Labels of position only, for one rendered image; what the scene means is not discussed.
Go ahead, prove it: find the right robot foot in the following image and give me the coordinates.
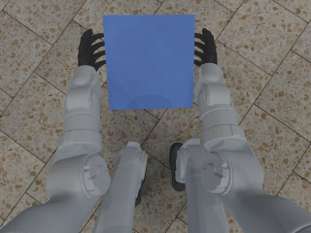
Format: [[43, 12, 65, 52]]
[[169, 142, 186, 191]]

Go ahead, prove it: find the robot right upper arm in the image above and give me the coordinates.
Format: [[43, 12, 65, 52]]
[[200, 150, 311, 233]]

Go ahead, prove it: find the robot left upper arm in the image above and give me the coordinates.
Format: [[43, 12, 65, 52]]
[[0, 152, 111, 233]]

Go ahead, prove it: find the robot left forearm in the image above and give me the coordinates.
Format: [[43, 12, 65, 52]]
[[46, 65, 103, 184]]

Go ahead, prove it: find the left robot hand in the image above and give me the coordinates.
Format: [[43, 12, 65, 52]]
[[78, 28, 106, 72]]

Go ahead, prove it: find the carton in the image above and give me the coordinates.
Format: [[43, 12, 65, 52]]
[[102, 15, 195, 111]]

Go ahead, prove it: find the robot left thigh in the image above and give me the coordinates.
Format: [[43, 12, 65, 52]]
[[92, 146, 148, 233]]

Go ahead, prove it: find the robot right forearm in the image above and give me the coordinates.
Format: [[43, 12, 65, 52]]
[[192, 63, 257, 157]]

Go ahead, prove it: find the right robot hand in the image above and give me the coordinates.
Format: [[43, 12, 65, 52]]
[[193, 28, 218, 67]]

